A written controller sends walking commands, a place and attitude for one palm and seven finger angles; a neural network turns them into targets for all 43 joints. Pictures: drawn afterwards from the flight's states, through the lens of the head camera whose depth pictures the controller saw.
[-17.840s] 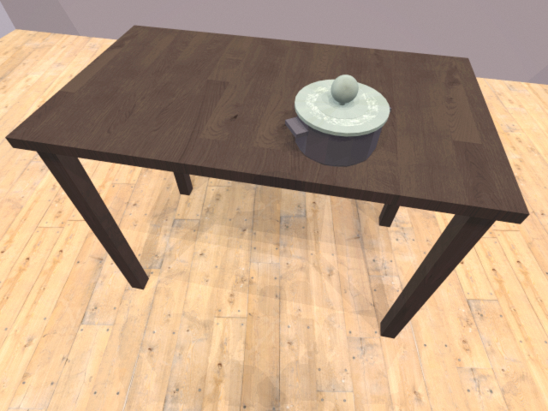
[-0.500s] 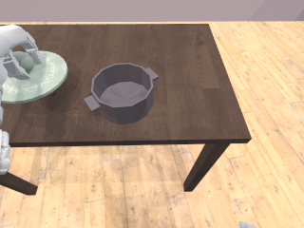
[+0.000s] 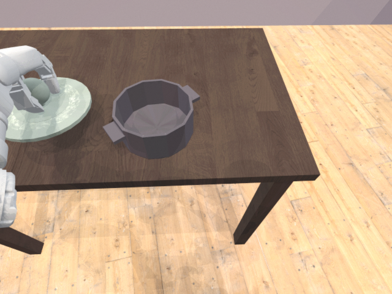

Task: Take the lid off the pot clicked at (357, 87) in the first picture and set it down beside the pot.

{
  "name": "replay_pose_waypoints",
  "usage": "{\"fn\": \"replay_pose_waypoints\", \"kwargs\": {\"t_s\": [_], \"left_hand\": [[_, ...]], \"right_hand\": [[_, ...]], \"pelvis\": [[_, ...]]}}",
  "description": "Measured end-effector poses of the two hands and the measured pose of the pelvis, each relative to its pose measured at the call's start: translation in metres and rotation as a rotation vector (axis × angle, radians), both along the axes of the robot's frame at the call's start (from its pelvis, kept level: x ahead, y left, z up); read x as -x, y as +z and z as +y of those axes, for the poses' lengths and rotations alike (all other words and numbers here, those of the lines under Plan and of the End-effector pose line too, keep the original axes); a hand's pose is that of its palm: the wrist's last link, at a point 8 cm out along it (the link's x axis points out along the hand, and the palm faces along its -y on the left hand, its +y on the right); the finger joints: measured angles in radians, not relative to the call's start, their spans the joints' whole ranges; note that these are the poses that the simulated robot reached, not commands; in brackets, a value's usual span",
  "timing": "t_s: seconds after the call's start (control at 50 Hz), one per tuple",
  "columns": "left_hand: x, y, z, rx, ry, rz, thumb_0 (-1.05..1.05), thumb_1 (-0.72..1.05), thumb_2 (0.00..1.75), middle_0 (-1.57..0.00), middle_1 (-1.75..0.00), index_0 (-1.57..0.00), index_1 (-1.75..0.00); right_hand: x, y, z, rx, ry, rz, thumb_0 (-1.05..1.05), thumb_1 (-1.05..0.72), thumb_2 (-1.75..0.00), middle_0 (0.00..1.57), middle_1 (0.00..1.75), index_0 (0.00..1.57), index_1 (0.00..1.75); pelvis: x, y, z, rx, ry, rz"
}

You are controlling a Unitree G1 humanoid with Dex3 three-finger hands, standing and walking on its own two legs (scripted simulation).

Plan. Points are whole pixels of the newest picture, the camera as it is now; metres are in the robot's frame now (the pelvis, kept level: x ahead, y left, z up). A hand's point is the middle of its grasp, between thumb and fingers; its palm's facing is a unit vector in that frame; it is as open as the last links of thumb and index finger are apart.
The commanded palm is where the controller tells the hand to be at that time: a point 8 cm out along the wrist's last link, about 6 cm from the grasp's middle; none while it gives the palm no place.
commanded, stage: lower the lid onto the table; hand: left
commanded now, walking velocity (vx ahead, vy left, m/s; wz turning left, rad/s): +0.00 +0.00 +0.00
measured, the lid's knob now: (34, 91) +0.48 +0.30 +0.14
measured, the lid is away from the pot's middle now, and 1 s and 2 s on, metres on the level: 0.22 0.23 0.23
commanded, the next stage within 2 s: open the fingers wide in 1.24 s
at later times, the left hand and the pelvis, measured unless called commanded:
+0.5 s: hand (34, 108) +0.46 +0.31 +0.12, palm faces -0.48 -0.14 -0.87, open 7.7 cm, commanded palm +0.49 +0.32 +0.20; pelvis +0.00 +0.00 +0.00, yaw -1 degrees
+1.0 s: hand (42, 116) +0.47 +0.31 +0.09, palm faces -0.50 -0.13 -0.86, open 7.7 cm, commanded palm +0.50 +0.32 +0.17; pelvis +0.01 +0.01 -0.01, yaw -1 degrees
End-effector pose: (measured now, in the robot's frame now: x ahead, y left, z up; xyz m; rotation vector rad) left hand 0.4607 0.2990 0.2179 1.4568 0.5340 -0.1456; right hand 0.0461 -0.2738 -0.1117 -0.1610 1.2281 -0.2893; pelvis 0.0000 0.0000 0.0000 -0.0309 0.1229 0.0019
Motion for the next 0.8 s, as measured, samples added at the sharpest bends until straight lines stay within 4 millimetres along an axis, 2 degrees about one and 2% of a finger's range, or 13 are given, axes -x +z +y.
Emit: {"fn": "replay_pose_waypoints", "kwargs": {"t_s": [0.58,0.8], "left_hand": [[-0.012,-0.051,0.015,0.024,-0.021,0.086,0.01,0.25,0.67,-0.66,-0.96,-0.66,-0.96],[-0.016,-0.059,0.020,0.032,-0.031,0.081,0.01,0.25,0.67,-0.66,-0.96,-0.66,-0.96]], "right_hand": [[0.022,0.002,0.001,0.055,-0.044,0.068,0.01,-0.90,-0.90,0.21,0.30,0.21,0.30],[0.028,-0.001,0.008,0.040,-0.052,0.103,0.01,-0.90,-0.90,0.21,0.30,0.21,0.30]], "pelvis": [[-0.004,-0.005,0.006,0.011,-0.014,0.044],[-0.007,-0.007,0.011,0.014,-0.015,0.067]]}}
